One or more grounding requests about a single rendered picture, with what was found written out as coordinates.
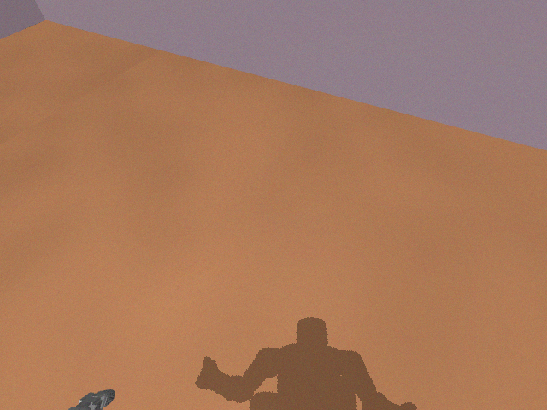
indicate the left robot hand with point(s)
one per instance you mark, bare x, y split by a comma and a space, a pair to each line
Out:
95, 401

